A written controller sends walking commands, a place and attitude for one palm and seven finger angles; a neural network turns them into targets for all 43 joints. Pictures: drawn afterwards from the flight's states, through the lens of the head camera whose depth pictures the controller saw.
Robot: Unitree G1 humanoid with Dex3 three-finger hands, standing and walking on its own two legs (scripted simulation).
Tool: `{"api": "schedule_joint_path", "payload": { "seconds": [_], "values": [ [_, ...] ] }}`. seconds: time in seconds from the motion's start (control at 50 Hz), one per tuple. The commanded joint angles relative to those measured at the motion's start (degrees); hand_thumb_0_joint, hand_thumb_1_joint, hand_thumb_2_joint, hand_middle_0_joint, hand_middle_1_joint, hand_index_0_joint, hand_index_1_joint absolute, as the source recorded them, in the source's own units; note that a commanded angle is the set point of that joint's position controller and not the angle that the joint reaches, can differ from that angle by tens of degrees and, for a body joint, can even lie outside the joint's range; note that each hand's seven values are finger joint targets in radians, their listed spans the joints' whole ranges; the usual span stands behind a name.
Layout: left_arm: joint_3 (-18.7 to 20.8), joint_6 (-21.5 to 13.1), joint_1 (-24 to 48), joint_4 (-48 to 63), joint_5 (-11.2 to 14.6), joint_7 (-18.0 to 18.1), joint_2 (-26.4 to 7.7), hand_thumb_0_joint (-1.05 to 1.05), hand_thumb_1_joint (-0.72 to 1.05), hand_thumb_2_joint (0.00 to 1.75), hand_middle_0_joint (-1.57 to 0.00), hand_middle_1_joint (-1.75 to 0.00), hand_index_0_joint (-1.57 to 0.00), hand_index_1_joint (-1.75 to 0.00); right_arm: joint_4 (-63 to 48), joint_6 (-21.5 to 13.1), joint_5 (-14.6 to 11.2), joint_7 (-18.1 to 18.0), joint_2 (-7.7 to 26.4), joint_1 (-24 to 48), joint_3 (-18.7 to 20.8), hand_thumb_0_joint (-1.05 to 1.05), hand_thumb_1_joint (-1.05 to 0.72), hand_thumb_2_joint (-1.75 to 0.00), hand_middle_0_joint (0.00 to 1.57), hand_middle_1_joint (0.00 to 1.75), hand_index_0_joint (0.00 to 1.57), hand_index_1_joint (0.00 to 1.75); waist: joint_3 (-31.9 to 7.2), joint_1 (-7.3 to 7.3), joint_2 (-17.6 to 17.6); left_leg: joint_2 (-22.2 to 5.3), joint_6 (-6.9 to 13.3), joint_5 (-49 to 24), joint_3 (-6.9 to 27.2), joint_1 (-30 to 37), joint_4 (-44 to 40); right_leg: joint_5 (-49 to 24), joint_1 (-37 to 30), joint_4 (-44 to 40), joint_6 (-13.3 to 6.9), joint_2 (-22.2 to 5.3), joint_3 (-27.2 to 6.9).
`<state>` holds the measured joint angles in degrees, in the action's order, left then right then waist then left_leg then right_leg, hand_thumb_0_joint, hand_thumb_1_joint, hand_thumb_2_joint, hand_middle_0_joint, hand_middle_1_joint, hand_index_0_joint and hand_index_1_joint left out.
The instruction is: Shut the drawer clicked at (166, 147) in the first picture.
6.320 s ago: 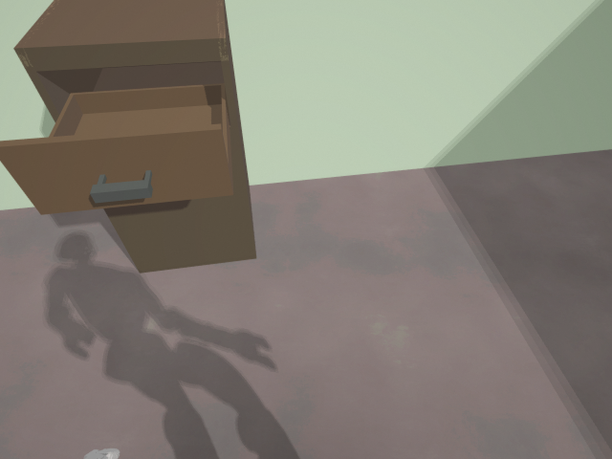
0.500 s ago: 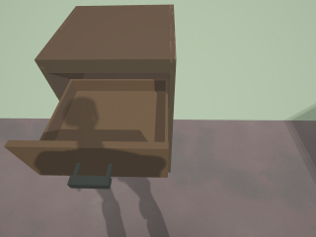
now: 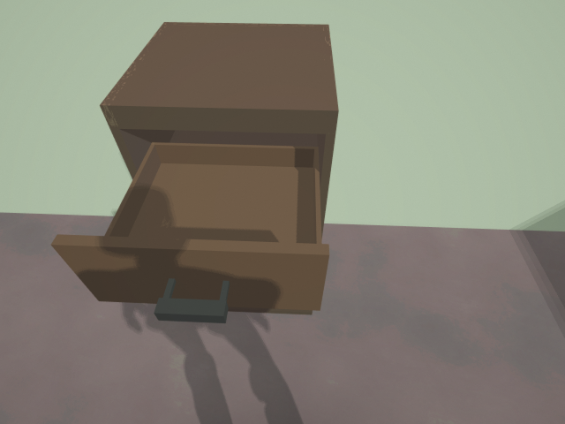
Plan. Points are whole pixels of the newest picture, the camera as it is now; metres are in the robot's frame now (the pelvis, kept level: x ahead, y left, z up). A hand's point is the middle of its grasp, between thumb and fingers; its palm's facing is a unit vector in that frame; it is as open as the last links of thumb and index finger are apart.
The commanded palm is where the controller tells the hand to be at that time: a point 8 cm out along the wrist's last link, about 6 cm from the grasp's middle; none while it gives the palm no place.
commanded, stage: come to a stop and stand still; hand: left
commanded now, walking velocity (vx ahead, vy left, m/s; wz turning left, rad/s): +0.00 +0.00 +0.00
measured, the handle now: (195, 297) +0.31 +0.17 -0.03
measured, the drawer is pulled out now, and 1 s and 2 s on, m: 0.30 0.30 0.28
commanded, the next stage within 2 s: look again from close up in 0.14 s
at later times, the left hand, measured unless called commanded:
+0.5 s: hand out of the picture -0.01 +0.14 -0.16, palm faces +0.00 -0.98 -0.20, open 7.4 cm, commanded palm none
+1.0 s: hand (190, 395) +0.17 +0.14 -0.04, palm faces +0.24 -0.96 -0.17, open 7.0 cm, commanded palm +0.11 +0.18 -0.04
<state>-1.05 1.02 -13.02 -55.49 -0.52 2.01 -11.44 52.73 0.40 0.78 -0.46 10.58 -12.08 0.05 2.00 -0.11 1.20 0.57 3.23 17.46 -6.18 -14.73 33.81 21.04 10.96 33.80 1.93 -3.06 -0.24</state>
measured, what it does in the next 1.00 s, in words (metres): shifts its weight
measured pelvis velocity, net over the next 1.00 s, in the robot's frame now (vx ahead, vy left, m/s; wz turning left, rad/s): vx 0.01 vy -0.05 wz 0.06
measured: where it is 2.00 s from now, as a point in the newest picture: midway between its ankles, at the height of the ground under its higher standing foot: outside the picture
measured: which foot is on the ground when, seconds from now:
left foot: down 0.00-1.00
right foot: down 0.00-1.00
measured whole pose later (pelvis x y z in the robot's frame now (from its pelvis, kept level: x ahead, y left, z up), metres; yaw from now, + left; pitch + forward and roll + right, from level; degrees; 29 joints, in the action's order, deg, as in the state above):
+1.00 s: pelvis +0.01 -0.05 +0.00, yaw +3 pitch +3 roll +1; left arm 1.5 -7.9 -27.1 -12.0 8.5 3.6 -10.3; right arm 49.2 -14.6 -1.0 -4.1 14.3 -17.0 2.0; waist -2.4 1.8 2.3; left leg -0.9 -0.8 16.5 -1.4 -19.6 33.7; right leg 22.7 15.1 35.2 -1.3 -1.2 4.1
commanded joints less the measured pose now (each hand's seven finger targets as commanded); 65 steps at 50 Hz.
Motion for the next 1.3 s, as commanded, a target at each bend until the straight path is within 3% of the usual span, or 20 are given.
{"api": "schedule_joint_path", "payload": {
  "seconds": [0.0,0.12,0.36,0.46,0.78,0.8,0.82,0.84,0.86,0.88,0.9,0.92,0.94,0.96,1.0,1.04,1.08,1.14,1.2,1.28],
  "values": [
    [1.5,-0.5,-2.9,2.9,-0.4,0.0,-6.4,0.00,0.90,0.90,-0.20,-0.30,-0.20,-0.30,-2.9,-0.6,0.1,-0.1,8.1,-2.0,1.7,0.00,-0.90,-0.90,0.20,0.30,0.20,0.30,4.5,0.19,0.2,-6.6,-0.1,5.7,11.1,-2.2,-15.4,0.2,5.3,-7.9,-3.6,-0.8,-2.3],
    [1.4,-1.1,-5.0,1.9,-0.6,-0.2,-5.9,0.00,0.90,0.90,-0.20,-0.30,-0.20,-0.30,-1.0,-1.1,0.1,0.1,7.5,-3.7,1.6,0.00,-0.90,-0.90,0.20,0.30,0.20,0.30,1.9,-0.04,-1.7,-6.6,-0.1,6.8,10.9,0.0,-17.2,0.0,5.0,-9.8,-3.4,-1.4,-2.8],
    [0.7,-2.2,-7.0,-4.0,0.0,0.1,-4.4,0.00,0.90,0.90,-0.20,-0.30,-0.20,-0.30,6.3,-2.0,-0.4,-0.5,5.0,-7.3,0.3,0.00,-0.90,-0.90,0.20,0.30,0.20,0.30,1.0,0.20,-1.6,-6.1,-0.7,-10.6,7.5,6.0,-13.6,-10.3,3.2,-11.8,-3.5,-2.7,-3.6],
    [0.4,-2.4,-7.7,-6.1,0.0,0.3,-3.6,0.00,0.90,0.90,-0.20,-0.30,-0.20,-0.30,8.5,-1.8,-0.5,-0.7,3.9,-7.4,0.1,0.00,-0.90,-0.90,0.20,0.30,0.20,0.30,2.8,0.03,-2.8,-6.0,-1.2,-10.8,6.9,6.1,-13.1,-11.3,3.2,-13.0,-3.6,-3.0,-3.7],
    [0.7,-2.8,-8.5,-7.0,0.0,0.7,-2.1,0.00,0.90,0.90,-0.20,-0.30,-0.20,-0.30,10.6,-1.9,-0.4,-1.3,2.6,-7.5,0.0,0.00,-0.90,-0.90,0.20,0.30,0.20,0.30,1.7,-0.02,-2.7,-6.3,-1.7,-16.9,6.3,8.3,-12.1,-21.1,0.3,-12.8,-3.9,-3.3,-3.2],
    [1.6,-4.3,-12.1,-8.4,-1.1,2.6,-4.2,0.00,0.90,0.90,-0.20,-0.30,-0.20,-0.30,6.7,-2.4,-0.7,-0.8,4.5,-1.8,0.6,0.00,-0.90,-0.90,0.20,0.30,0.20,0.30,2.7,-1.55,-9.6,-7.0,-3.3,-16.8,4.9,0.5,1.9,-47.0,-0.5,-13.5,-1.3,-6.7,-6.5],
    [4.5,-16.8,28.5,78.0,10.9,1.2,-14.0,0.00,0.90,0.90,-0.22,-0.32,-0.22,-0.32,-11.8,-10.8,-3.1,-3.7,14.6,-4.3,1.9,0.00,-0.90,-0.90,0.20,0.30,0.20,0.30,-25.2,5.34,1.6,-0.5,-0.5,-21.5,4.0,16.0,-7.4,-40.3,-4.4,-6.8,-2.9,-1.8,-1.9],
    [6.0,-14.7,4.6,63.8,6.2,3.9,-11.3,0.00,0.90,0.90,-0.24,-0.34,-0.24,-0.34,-9.0,-15.6,-1.7,-5.6,9.8,0.9,1.3,0.00,-0.90,-0.90,0.20,0.30,0.20,0.30,-26.8,-0.60,14.5,-2.2,-0.1,-30.6,3.8,21.5,-8.1,-27.7,-2.7,-4.1,-4.2,1.8,-0.6],
    [-0.5,-6.9,-9.7,55.4,7.5,6.1,-0.6,0.00,0.90,0.90,-0.26,-0.37,-0.26,-0.37,-9.2,-17.8,-3.5,-4.9,7.9,1.0,2.4,0.00,-0.90,-0.90,0.20,0.30,0.20,0.30,-16.1,1.22,12.1,-3.5,-1.2,-32.2,5.2,14.2,-7.2,-16.8,3.5,-4.4,-3.4,2.0,3.3],
    [-4.2,-5.9,-10.2,54.1,8.7,4.5,6.0,0.00,0.90,0.90,-0.28,-0.39,-0.28,-0.39,-7.6,-18.3,-3.4,-4.5,8.8,-0.7,2.1,0.00,-0.90,-0.90,0.20,0.30,0.20,0.30,-8.6,2.03,4.2,-2.9,-1.2,-26.3,5.5,9.5,-5.2,-18.0,6.1,-5.5,-2.7,1.9,5.0],
    [-1.0,-8.2,-6.1,57.9,9.7,3.6,2.0,0.00,0.90,0.90,-0.30,-0.41,-0.30,-0.41,-10.6,-19.0,-3.3,-4.6,10.2,1.0,3.0,0.00,-0.90,-0.90,0.20,0.30,0.20,0.30,-2.9,3.38,-1.8,-1.9,-0.7,-18.7,6.1,4.3,-3.2,-18.0,10.3,-6.0,-2.1,2.0,5.0],
    [1.7,-11.0,-7.3,57.2,9.5,2.2,-0.6,0.00,0.90,0.90,-0.32,-0.43,-0.32,-0.43,-11.8,-19.7,-2.2,-4.7,11.5,0.6,3.8,0.00,-0.90,-0.90,0.20,0.30,0.20,0.30,-4.0,4.48,-7.3,-1.1,-0.5,-14.8,5.9,1.4,-0.8,-16.0,13.7,-5.0,-1.7,2.2,5.4],
    [2.5,-13.8,-11.5,53.3,9.5,0.3,0.8,0.00,0.90,0.90,-0.34,-0.45,-0.34,-0.45,-13.4,-19.9,-1.1,-4.5,11.1,0.6,4.2,0.00,-0.90,-0.90,0.20,0.30,0.20,0.30,-4.0,3.94,-11.9,-0.6,-0.8,-12.8,6.4,-2.8,1.7,-14.4,16.9,-2.6,-1.4,2.5,5.9],
    [3.4,-16.7,-19.7,49.9,9.9,-2.2,2.7,0.00,0.90,0.90,-0.36,-0.47,-0.36,-0.47,-15.6,-20.1,-1.1,-3.7,10.3,2.2,4.7,0.00,-0.90,-0.90,0.20,0.30,0.20,0.30,-4.1,0.83,-11.2,-0.1,-1.5,-11.6,5.7,-6.4,3.2,-13.9,17.2,-0.4,-1.8,2.5,5.6],
    [4.9,-24.3,-27.9,46.5,11.8,-8.7,4.2,0.00,0.90,0.90,-0.40,-0.52,-0.40,-0.52,-19.0,-19.9,-0.8,-2.2,9.5,4.3,5.3,0.00,-0.90,-0.90,0.20,0.30,0.20,0.30,-8.1,-2.16,-15.6,0.2,-2.7,-10.4,5.5,-14.7,8.2,-17.4,18.3,6.5,-1.5,2.4,4.9],
    [5.7,-31.8,-24.8,55.0,13.4,-13.9,1.9,0.00,0.90,0.90,-0.44,-0.56,-0.44,-0.56,-23.2,-20.5,-0.9,-1.1,9.7,5.7,5.5,0.00,-0.90,-0.90,0.20,0.30,0.20,0.30,-14.6,-2.82,-11.5,0.6,-2.7,-9.6,5.1,-19.2,12.7,-20.2,17.9,11.8,-1.5,1.7,2.4],
    [10.3,-37.7,-19.8,64.0,13.2,-16.3,-4.6,0.00,0.90,0.90,-0.48,-0.60,-0.48,-0.60,-25.1,-20.7,-0.7,-0.6,9.1,5.1,5.9,0.00,-0.90,-0.90,0.20,0.30,0.20,0.30,-20.4,-2.77,0.9,0.6,-2.7,-10.4,4.2,-18.2,16.5,-19.3,19.5,15.0,-2.5,1.5,0.3],
    [12.0,-43.2,-14.1,65.5,14.2,-19.6,-5.6,0.00,0.90,0.90,-0.54,-0.67,-0.54,-0.67,-26.1,-19.9,-0.9,-1.1,8.4,5.8,5.7,0.00,-0.90,-0.90,0.20,0.30,0.20,0.30,-17.6,0.30,-0.4,0.0,-2.2,-6.0,5.3,-24.6,23.1,-12.6,27.5,18.0,-2.6,1.7,-1.5],
    [10.3,-38.4,-13.8,65.8,16.2,-21.0,-3.9,0.00,0.90,0.90,-0.60,-0.73,-0.60,-0.73,-29.1,-18.4,-2.2,-2.0,9.0,6.4,5.2,0.00,-0.90,-0.90,0.20,0.30,0.20,0.30,-15.5,1.05,-0.3,-0.2,-1.7,0.2,5.2,-27.5,24.6,-1.8,29.6,15.5,-2.6,1.6,-3.3],
    [10.0,-29.6,-10.2,71.4,16.4,-21.5,-6.5,0.00,0.90,0.90,-0.68,-0.82,-0.68,-0.82,-31.6,-16.5,-3.1,-3.7,8.9,4.8,3.9,0.00,-0.90,-0.90,0.20,0.30,0.20,0.30,-17.1,1.80,0.5,-0.6,-1.1,2.5,5.8,-26.8,24.4,4.2,27.9,11.7,-2.1,1.6,-5.3]
  ]
}}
